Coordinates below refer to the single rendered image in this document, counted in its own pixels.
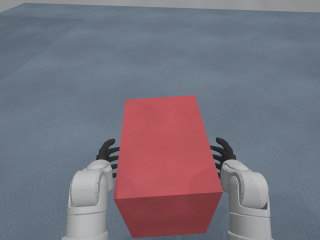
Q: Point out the right robot forearm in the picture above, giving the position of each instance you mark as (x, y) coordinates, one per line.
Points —
(249, 204)

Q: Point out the robot right hand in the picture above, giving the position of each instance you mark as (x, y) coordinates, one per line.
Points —
(226, 152)

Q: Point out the robot left hand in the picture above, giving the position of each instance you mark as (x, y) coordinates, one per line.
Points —
(104, 153)

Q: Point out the left robot forearm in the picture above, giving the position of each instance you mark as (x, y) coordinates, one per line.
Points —
(88, 202)

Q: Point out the carton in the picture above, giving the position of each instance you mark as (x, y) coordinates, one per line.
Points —
(166, 181)

